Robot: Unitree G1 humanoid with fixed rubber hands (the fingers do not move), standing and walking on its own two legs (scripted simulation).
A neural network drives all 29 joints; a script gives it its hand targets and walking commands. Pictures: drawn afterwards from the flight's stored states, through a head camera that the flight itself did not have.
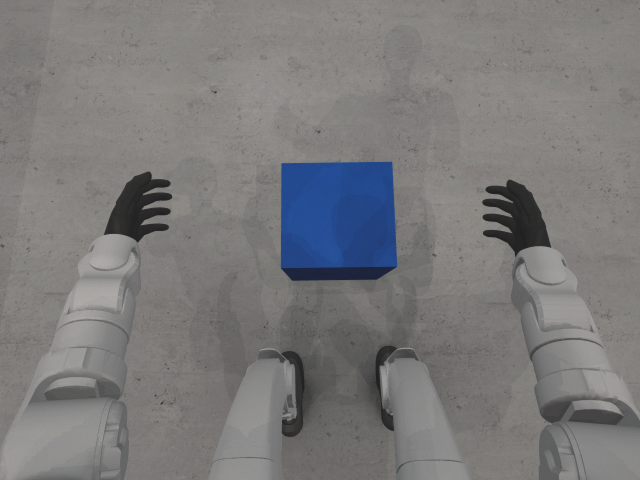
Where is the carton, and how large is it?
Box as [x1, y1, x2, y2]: [281, 162, 396, 280]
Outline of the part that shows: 391,162 281,163 281,268 292,280 376,279 396,266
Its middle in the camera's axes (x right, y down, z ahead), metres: +0.04 -0.04 +0.93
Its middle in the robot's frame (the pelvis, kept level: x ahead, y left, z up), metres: +0.50 -0.01 -0.54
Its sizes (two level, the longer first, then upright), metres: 0.231 0.220 0.294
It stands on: the floor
